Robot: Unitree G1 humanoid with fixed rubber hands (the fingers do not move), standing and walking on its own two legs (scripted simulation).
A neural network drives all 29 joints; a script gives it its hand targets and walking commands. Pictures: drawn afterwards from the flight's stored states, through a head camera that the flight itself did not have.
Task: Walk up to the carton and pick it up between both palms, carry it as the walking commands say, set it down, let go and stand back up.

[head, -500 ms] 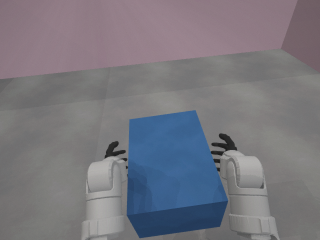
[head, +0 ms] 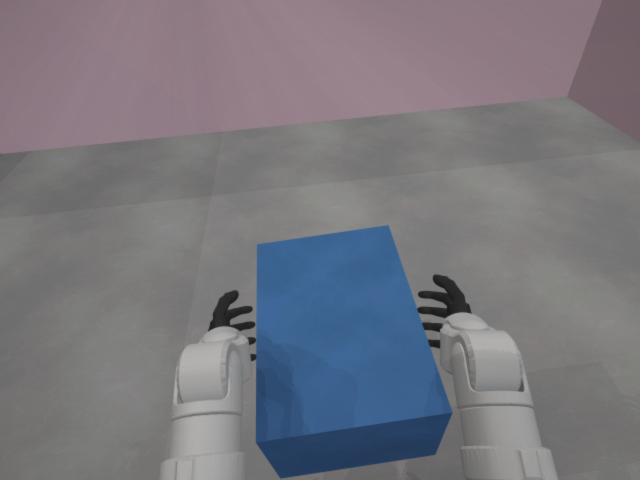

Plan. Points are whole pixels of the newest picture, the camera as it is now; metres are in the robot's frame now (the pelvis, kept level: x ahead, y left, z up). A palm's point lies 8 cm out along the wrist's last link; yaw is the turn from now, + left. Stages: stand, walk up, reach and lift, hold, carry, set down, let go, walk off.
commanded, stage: carry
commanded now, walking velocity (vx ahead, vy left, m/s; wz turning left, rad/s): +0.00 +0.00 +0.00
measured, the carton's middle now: (339, 341) +0.33 +0.01 -0.01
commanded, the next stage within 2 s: none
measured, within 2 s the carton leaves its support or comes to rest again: neither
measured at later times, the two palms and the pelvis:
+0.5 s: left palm (220, 343) +0.28 +0.15 +0.08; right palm (458, 329) +0.28 -0.14 +0.08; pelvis +0.00 +0.00 +0.00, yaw +0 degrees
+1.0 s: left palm (220, 340) +0.28 +0.15 +0.08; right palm (456, 325) +0.29 -0.14 +0.08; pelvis +0.01 +0.00 +0.00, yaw +0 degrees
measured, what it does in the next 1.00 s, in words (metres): stands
